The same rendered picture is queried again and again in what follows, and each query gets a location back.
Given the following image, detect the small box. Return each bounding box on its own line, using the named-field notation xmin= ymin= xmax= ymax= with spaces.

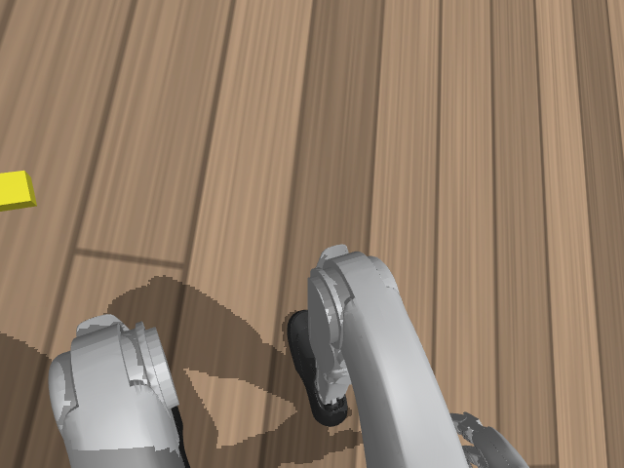
xmin=0 ymin=171 xmax=37 ymax=212

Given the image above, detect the right robot hand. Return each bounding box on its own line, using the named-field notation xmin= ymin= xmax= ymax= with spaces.
xmin=450 ymin=411 xmax=529 ymax=468

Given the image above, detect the right robot foot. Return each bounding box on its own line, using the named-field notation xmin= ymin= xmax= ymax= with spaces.
xmin=287 ymin=310 xmax=348 ymax=427

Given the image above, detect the left robot foot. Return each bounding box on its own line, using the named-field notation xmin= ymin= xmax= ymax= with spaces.
xmin=171 ymin=406 xmax=190 ymax=468

